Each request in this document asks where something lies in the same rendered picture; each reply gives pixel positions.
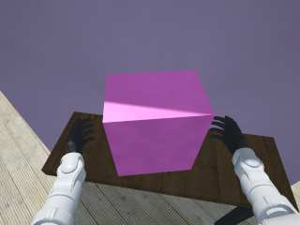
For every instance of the left robot hand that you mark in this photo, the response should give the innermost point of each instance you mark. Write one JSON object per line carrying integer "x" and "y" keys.
{"x": 75, "y": 142}

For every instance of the left robot forearm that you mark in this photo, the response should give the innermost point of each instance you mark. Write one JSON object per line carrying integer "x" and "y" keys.
{"x": 63, "y": 198}

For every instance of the right robot forearm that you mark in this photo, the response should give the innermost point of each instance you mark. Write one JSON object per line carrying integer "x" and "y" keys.
{"x": 263, "y": 196}

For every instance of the right robot upper arm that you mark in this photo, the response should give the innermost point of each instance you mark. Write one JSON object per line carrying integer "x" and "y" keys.
{"x": 291, "y": 219}

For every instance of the carton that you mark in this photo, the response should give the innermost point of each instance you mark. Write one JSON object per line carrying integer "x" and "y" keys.
{"x": 155, "y": 122}

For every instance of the right robot hand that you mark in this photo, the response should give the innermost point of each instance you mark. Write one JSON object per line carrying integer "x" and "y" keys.
{"x": 232, "y": 134}

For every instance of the table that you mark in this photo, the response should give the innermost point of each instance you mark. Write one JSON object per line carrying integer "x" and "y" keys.
{"x": 211, "y": 179}

